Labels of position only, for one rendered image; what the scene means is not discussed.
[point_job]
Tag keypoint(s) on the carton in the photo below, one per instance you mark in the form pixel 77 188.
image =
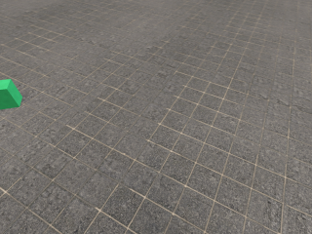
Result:
pixel 10 96

